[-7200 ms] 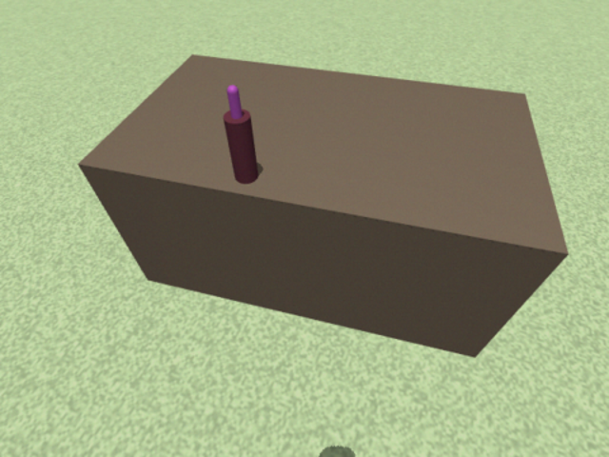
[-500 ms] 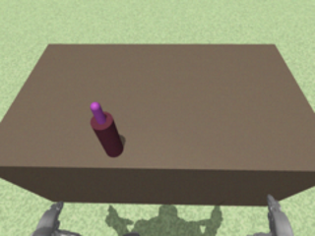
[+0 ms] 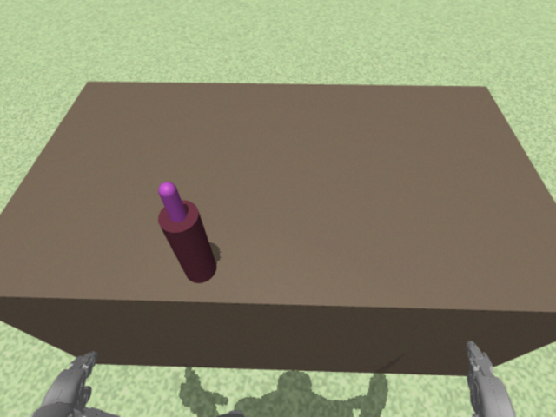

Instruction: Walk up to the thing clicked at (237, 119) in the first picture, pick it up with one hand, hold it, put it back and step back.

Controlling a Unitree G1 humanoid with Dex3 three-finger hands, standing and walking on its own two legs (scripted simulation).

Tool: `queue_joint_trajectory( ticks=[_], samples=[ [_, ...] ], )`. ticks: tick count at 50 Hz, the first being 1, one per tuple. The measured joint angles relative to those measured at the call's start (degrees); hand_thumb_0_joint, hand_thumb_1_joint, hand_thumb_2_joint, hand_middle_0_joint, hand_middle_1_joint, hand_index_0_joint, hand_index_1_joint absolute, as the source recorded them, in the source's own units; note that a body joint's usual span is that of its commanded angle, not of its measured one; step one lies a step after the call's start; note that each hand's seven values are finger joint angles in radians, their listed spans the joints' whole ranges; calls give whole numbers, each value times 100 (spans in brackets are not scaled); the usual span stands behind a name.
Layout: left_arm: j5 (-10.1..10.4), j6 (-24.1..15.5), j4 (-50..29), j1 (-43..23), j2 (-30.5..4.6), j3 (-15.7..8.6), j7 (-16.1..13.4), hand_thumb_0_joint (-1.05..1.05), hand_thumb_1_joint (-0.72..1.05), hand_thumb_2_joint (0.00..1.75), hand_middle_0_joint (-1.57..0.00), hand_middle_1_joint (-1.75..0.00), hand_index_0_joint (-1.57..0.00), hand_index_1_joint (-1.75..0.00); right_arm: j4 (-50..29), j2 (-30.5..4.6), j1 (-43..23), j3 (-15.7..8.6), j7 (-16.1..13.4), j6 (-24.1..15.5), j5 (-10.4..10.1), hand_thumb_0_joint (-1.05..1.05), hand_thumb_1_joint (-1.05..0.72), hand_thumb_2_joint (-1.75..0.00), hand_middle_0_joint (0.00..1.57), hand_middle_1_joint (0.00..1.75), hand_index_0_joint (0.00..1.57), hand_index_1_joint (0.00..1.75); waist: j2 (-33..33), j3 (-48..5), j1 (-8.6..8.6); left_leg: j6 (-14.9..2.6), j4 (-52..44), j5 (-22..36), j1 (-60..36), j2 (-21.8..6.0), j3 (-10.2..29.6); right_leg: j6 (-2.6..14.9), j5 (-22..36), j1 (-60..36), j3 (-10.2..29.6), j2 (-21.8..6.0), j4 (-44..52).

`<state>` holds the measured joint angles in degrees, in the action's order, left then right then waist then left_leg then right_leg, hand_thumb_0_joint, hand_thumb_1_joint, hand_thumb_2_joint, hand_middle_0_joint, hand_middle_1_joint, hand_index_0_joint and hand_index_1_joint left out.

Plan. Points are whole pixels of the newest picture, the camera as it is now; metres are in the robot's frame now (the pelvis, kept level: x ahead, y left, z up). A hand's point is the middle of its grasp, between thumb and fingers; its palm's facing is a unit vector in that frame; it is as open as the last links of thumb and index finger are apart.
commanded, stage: go down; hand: left
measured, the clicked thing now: (186, 234) +0.40 +0.18 -0.01
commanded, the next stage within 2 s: approach in 1.82 s
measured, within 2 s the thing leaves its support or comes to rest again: neither
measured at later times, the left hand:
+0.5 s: hand (96, 406) +0.15 +0.28 -0.08, palm faces +0.09 -0.94 -0.32, open 17.5 cm
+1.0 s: hand (68, 314) +0.26 +0.34 -0.02, palm faces +0.13 -0.98 -0.17, open 17.6 cm
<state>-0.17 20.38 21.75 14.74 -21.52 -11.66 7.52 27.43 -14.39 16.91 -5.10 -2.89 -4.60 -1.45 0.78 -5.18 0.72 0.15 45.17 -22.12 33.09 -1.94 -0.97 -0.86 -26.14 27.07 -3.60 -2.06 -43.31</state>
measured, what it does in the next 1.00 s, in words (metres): stands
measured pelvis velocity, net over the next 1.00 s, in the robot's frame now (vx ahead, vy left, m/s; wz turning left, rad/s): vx -0.03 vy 0.00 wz -0.01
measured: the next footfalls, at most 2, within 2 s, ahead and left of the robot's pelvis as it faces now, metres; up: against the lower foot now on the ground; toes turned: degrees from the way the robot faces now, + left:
none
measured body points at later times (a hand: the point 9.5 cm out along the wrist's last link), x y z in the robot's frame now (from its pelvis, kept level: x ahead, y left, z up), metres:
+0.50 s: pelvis -0.01 +0.00 -0.02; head +0.03 +0.00 +0.43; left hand +0.14 +0.33 -0.06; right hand +0.14 -0.26 -0.07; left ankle +0.00 +0.12 -0.71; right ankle -0.05 -0.13 -0.71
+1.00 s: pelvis -0.03 +0.00 -0.02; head +0.02 +0.02 +0.43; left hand +0.25 +0.39 -0.01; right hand +0.12 -0.26 -0.06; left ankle +0.00 +0.12 -0.71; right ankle -0.05 -0.13 -0.71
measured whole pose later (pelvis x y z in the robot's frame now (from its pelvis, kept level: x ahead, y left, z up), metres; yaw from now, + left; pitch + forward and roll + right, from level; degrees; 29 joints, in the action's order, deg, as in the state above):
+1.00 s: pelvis -0.03 +0.00 -0.02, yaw -1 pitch +11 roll -1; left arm 5.0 10.4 41.9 -9.6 -35.4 -24.0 23.1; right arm 20.2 -14.7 21.8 -0.5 -6.1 -8.9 -2.0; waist -0.2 -6.5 2.4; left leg -0.2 52.0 -22.8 40.1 -2.5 -1.0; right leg -1.0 -26.9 34.3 -3.0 -1.7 -50.4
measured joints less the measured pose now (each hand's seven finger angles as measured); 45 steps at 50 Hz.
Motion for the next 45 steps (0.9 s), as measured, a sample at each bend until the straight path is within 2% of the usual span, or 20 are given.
queue_joint_trajectory(
  ticks=[20, 26, 34, 45],
  samples=[
    [150, 174, -845, 471, -122, -248, 150, 0, -57, 5, -7, -8, -7, -8, -864, 80, 495, 163, -198, -23, -11, -1, 49, -6, 6, 5, 5, 5, 2, -220, 0, 9, 598, -220, 516, -17, 34, 12, -255, 515, -4, -2, -632],
    [191, 233, -961, 404, -218, -318, 219, 0, -57, 6, -7, -8, -7, -8, -1005, 104, 612, 253, -254, -35, -14, -1, 49, -6, 6, 5, 5, 5, -9, -272, -25, 10, 766, -281, 624, -17, 67, 11, -326, 605, -28, -5, -794],
    [365, 12, -443, -491, -599, -671, 481, -1, -56, 6, -7, -8, -7, -9, -969, 85, 575, 333, -411, -208, -55, -1, 48, -7, 6, 5, 5, 5, -45, -205, 0, 11, 847, -254, 664, 1, 120, 19, -321, 619, -77, -18, -876],
    [529, -524, 1263, -1936, -1228, -1076, 1308, -1, -58, 4, -7, -7, -7, -7, -806, -21, 524, 446, -379, -341, -74, -1, 49, -6, 6, 5, 5, 5, -65, -199, 156, -21, 688, -111, 642, -37, 31, 4, -137, 647, 14, 19, -721]
  ],
)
